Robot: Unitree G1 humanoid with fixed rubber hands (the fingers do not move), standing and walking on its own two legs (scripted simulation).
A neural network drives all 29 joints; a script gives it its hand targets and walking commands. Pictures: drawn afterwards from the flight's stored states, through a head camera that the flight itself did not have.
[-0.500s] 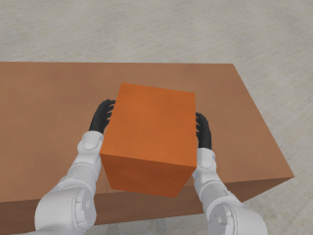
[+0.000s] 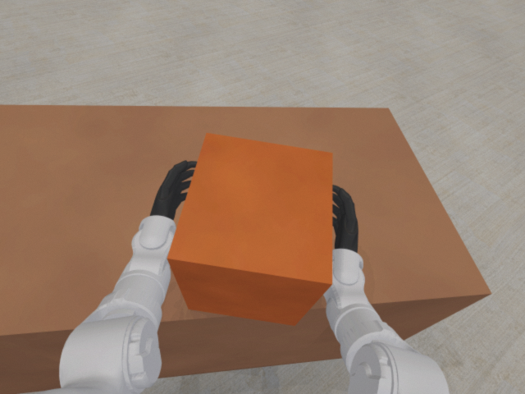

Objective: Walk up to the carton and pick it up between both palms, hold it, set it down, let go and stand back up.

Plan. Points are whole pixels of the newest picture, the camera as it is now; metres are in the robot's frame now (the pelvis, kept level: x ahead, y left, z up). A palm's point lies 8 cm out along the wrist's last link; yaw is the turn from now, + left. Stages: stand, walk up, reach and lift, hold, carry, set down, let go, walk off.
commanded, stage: reach and lift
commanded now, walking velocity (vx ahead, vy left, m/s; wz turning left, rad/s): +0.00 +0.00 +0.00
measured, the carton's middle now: (254, 237) +0.37 -0.01 +0.00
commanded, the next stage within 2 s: none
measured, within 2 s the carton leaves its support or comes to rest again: neither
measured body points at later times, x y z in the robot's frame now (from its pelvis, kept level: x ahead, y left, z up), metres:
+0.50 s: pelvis +0.00 +0.00 +0.01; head -0.01 +0.04 +0.45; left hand +0.41 +0.15 +0.10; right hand +0.37 -0.15 +0.09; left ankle +0.01 +0.13 -0.74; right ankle +0.01 -0.11 -0.74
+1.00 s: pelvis -0.01 +0.00 +0.01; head -0.05 +0.04 +0.45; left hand +0.39 +0.16 +0.15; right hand +0.36 -0.13 +0.14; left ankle +0.01 +0.13 -0.74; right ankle +0.01 -0.11 -0.74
